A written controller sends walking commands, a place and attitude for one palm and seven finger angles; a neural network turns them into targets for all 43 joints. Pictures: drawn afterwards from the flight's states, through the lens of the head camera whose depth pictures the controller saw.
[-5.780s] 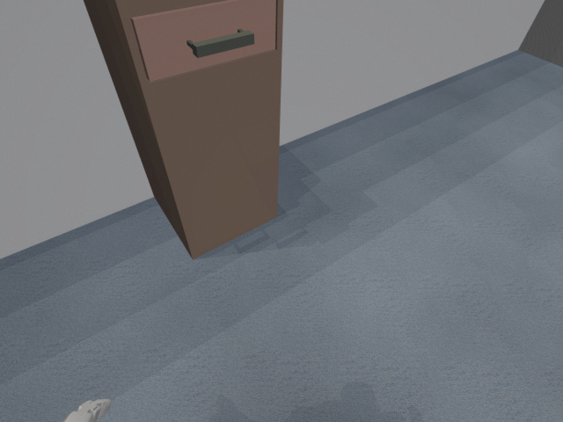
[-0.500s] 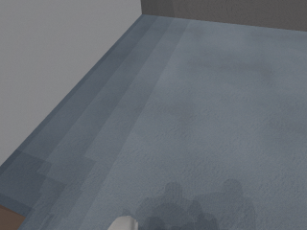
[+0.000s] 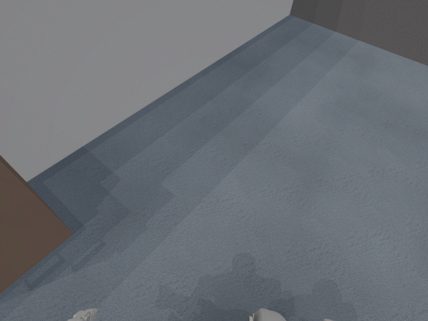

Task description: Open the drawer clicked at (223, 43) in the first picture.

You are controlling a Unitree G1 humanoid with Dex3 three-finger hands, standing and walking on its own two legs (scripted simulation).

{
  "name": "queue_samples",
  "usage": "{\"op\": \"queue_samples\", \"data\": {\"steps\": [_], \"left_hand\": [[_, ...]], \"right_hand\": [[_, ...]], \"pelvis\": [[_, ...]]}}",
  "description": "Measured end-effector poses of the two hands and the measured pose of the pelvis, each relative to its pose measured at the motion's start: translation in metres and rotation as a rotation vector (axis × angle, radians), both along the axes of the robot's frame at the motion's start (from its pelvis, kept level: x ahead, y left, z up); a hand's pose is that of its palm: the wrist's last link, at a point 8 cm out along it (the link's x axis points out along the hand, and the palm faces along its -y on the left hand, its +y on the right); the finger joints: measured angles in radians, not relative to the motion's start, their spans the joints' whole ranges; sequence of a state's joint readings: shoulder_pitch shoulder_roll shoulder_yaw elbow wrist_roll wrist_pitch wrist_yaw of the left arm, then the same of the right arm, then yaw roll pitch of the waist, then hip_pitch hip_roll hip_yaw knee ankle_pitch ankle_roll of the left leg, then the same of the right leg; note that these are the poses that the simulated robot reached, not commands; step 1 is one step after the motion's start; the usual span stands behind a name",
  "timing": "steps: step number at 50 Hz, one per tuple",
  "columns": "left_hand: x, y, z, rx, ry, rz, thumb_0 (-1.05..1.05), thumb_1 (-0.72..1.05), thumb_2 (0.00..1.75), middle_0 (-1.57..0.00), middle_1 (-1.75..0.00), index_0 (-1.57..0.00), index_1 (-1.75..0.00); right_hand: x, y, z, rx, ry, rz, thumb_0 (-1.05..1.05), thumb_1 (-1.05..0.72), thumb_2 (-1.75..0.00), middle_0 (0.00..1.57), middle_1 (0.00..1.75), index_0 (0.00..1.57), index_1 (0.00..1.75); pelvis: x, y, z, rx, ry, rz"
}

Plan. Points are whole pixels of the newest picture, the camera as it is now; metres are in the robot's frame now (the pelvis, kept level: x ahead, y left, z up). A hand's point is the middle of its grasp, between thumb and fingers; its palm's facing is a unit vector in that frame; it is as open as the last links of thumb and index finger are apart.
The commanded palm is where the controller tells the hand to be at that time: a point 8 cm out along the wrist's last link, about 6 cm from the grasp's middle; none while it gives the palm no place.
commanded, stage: turn to face it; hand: left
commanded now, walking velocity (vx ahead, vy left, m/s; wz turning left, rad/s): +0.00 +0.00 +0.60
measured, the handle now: out of the picture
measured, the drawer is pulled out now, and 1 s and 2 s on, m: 0.00 0.00 0.00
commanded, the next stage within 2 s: take the last steps up to it in 1.36 s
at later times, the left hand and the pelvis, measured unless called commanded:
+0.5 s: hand out of the picture -0.01 +0.17 -0.15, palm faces +0.33 -0.91 -0.27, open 7.4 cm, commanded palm none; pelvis -0.01 -0.04 +0.00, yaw +20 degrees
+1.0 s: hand out of the picture -0.05 +0.24 -0.15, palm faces +0.58 -0.77 -0.26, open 7.4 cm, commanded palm none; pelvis -0.03 -0.01 +0.00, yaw +35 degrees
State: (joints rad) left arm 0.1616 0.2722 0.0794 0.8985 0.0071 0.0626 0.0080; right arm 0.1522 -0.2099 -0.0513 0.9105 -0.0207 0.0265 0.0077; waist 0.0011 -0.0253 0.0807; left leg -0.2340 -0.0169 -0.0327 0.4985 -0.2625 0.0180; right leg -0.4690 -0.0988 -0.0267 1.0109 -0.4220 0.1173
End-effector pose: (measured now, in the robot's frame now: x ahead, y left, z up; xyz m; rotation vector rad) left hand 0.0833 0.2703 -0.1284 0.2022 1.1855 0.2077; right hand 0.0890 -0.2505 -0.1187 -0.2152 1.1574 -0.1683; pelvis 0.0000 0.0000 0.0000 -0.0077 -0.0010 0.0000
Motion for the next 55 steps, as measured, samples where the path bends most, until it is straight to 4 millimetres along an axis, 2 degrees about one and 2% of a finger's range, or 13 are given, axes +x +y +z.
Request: {"op": "queue_samples", "data": {"steps": [5, 9, 14, 20, 23, 26, 32, 35, 40, 45, 50, 55], "left_hand": [[0.018, -0.02, 0.011, 0.017, -0.086, 0.006, 0.01, 0.91, 0.9, -0.2, -0.3, -0.19, -0.29], [0.015, -0.04, 0.017, 0.046, -0.141, 0.019, 0.01, 0.91, 0.9, -0.2, -0.3, -0.2, -0.29], [-0.02, -0.055, 0.028, 0.053, -0.116, 0.094, 0.0, 0.9, 0.9, -0.21, -0.3, -0.2, -0.29], [-0.067, -0.061, 0.023, 0.032, -0.044, 0.196, 0.01, 0.9, 0.9, -0.21, -0.3, -0.2, -0.3], [-0.094, -0.06, 0.015, 0.014, -0.007, 0.255, 0.01, 0.9, 0.9, -0.21, -0.3, -0.2, -0.3], [-0.123, -0.055, 0.005, -0.007, 0.032, 0.318, 0.01, 0.9, 0.9, -0.21, -0.3, -0.2, -0.3], [-0.185, -0.031, -0.029, -0.051, 0.106, 0.453, 0.01, 0.9, 0.9, -0.21, -0.3, -0.2, -0.3], [-0.202, -0.021, -0.031, -0.057, 0.147, 0.493, 0.01, 0.9, 0.9, -0.21, -0.3, -0.2, -0.29], [-0.2, -0.007, -0.017, -0.052, 0.09, 0.531, 0.01, 0.91, 0.9, -0.2, -0.3, -0.19, -0.29], [-0.187, 0.001, -0.004, -0.02, 0.008, 0.556, 0.01, 0.91, 0.9, -0.2, -0.3, -0.19, -0.29], [-0.168, 0.0, 0.006, 0.014, -0.061, 0.576, 0.01, 0.91, 0.9, -0.2, -0.3, -0.19, -0.29], [-0.154, -0.016, 0.016, 0.054, -0.12, 0.591, 0.01, 0.91, 0.9, -0.2, -0.3, -0.19, -0.29]], "right_hand": [[-0.008, -0.014, -0.015, 0.028, 0.035, 0.013, 0.01, -0.91, -0.9, 0.2, 0.3, 0.2, 0.3], [-0.01, -0.034, -0.035, 0.05, 0.064, 0.027, 0.01, -0.91, -0.9, 0.2, 0.3, 0.2, 0.3], [-0.006, -0.047, -0.032, 0.057, 0.111, 0.086, 0.01, -0.91, -0.9, 0.2, 0.3, 0.2, 0.3], [0.005, -0.047, -0.025, 0.044, 0.154, 0.167, 0.01, -0.91, -0.9, 0.2, 0.3, 0.2, 0.3], [0.017, -0.038, -0.022, 0.026, 0.169, 0.221, 0.01, -0.91, -0.9, 0.2, 0.3, 0.19, 0.3], [0.035, -0.021, -0.019, 0.007, 0.157, 0.287, 0.01, -0.91, -0.9, 0.19, 0.3, 0.19, 0.3], [0.079, 0.033, -0.012, -0.034, 0.032, 0.428, 0.01, -0.91, -0.9, 0.2, 0.3, 0.19, 0.3], [0.088, 0.055, -0.002, -0.037, -0.019, 0.469, 0.01, -0.91, -0.9, 0.2, 0.3, 0.2, 0.3], [0.09, 0.075, 0.009, -0.04, -0.025, 0.515, 0.0, -0.91, -0.9, 0.2, 0.3, 0.2, 0.3], [0.086, 0.082, 0.007, -0.022, -0.004, 0.549, 0.01, -0.91, -0.9, 0.2, 0.3, 0.2, 0.3], [0.08, 0.073, -0.003, -0.007, 0.043, 0.568, 0.01, -0.91, -0.9, 0.2, 0.3, 0.2, 0.3], [0.08, 0.052, -0.02, 0.008, 0.099, 0.584, 0.01, -0.91, -0.9, 0.2, 0.3, 0.2, 0.3]], "pelvis": [[-0.002, -0.016, -0.004, 0.015, -0.001, 0.055], [-0.004, -0.034, -0.012, 0.02, -0.006, 0.108], [-0.006, -0.044, -0.002, 0.047, -0.016, 0.187], [-0.007, -0.048, 0.003, 0.051, -0.013, 0.273], [-0.009, -0.044, 0.002, 0.046, -0.01, 0.315], [-0.013, -0.037, -0.001, 0.036, -0.005, 0.357], [-0.022, -0.011, -0.018, 0.012, 0.001, 0.43], [-0.026, -0.004, -0.014, 0.004, -0.003, 0.447], [-0.029, 0.004, -0.002, -0.013, -0.002, 0.502], [-0.029, 0.003, 0.002, -0.012, -0.001, 0.558], [-0.026, -0.007, 0.001, -0.007, -0.002, 0.617], [-0.02, -0.027, -0.004, 0.006, 0.003, 0.672]]}}
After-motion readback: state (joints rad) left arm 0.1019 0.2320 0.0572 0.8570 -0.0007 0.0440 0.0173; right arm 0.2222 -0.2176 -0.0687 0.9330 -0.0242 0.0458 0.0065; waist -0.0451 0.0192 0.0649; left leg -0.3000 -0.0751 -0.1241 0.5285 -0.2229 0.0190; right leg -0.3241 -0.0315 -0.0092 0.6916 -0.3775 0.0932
